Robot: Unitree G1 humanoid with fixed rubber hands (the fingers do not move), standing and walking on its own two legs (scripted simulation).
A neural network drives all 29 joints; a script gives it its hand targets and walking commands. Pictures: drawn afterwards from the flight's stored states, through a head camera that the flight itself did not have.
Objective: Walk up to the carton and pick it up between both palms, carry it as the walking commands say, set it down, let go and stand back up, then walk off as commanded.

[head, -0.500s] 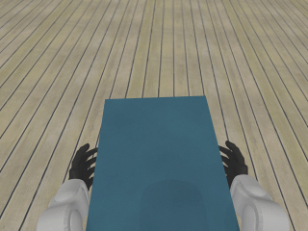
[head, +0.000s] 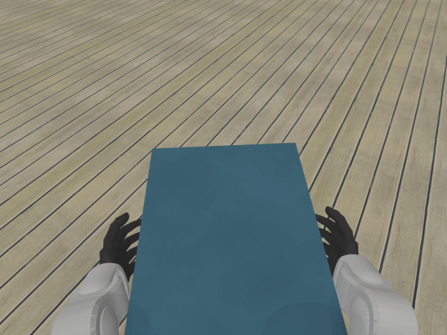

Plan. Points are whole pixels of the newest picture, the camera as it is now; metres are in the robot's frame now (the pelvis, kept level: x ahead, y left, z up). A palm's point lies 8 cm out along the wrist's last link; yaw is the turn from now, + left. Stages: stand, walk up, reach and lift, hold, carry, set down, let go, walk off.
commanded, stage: carry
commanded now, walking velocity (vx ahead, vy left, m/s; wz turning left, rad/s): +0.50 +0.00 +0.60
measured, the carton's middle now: (228, 255) +0.27 +0.02 +0.00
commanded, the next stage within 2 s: none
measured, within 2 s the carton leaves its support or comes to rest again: neither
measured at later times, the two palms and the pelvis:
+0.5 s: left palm (131, 116) +0.59 +0.26 +0.06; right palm (265, 98) +0.64 -0.07 +0.08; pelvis +0.39 +0.06 +0.00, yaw +10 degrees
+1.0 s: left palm (113, 60) +0.85 +0.38 +0.08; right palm (209, 36) +1.03 +0.10 +0.07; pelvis +0.75 +0.12 +0.00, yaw +28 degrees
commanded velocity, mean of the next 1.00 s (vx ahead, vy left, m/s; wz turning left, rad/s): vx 0.35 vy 0.00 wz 0.42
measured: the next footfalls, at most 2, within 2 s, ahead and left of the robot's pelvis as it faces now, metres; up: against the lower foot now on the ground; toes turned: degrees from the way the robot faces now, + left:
left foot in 0.24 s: +0.38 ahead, +0.07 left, +0.00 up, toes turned +9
right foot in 0.76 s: +0.78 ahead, +0.03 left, +0.00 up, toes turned +9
